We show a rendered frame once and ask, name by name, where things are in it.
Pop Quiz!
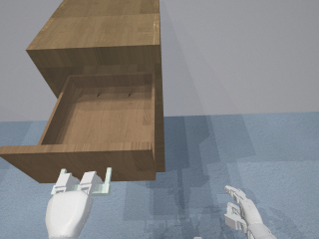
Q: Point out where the robot left hand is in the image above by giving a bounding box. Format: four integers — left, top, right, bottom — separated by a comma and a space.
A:
45, 171, 104, 239

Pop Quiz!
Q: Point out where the robot right hand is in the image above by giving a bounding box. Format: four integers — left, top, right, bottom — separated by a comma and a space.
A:
224, 185, 263, 235

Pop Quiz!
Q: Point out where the handle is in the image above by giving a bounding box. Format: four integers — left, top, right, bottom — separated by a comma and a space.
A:
51, 167, 112, 196

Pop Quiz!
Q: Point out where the robot right forearm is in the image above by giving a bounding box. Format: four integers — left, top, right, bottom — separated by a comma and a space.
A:
246, 223, 277, 239

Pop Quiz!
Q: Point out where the cabinet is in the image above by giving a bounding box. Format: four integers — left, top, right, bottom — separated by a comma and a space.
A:
26, 0, 165, 172

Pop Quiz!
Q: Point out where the drawer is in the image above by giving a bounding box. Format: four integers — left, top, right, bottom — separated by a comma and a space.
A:
0, 72, 157, 183

